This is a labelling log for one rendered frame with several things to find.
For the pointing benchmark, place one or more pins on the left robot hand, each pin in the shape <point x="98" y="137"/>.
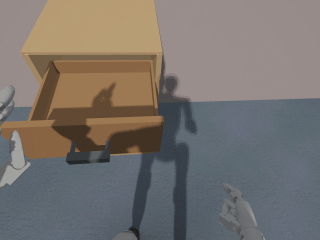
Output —
<point x="10" y="171"/>

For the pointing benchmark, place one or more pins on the left robot shin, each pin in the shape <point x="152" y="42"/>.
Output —
<point x="128" y="231"/>

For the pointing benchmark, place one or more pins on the left robot foot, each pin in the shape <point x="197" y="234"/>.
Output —
<point x="136" y="232"/>

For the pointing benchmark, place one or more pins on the right robot hand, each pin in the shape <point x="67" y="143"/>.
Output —
<point x="241" y="215"/>

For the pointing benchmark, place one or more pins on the handle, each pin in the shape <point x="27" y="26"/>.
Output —
<point x="88" y="157"/>

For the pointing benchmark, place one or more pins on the drawer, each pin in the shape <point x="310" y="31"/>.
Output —
<point x="90" y="102"/>

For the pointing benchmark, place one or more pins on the cabinet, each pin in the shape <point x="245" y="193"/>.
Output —
<point x="92" y="30"/>

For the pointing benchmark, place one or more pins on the robot right forearm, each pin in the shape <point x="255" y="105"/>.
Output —
<point x="250" y="234"/>

